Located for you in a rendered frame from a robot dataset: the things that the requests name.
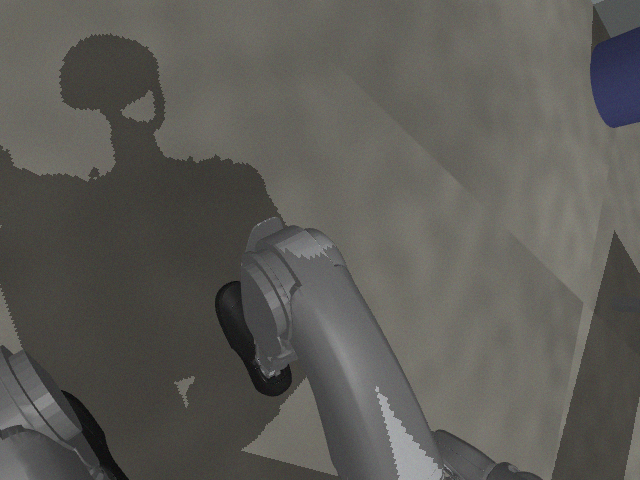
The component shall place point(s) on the right robot arm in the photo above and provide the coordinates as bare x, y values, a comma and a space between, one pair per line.
507, 471

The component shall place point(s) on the left robot foot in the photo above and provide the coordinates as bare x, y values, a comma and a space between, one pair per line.
96, 439

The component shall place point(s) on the right robot foot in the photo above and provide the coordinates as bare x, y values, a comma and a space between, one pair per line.
229, 310

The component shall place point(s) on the right robot hand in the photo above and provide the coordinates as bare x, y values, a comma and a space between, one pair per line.
462, 461

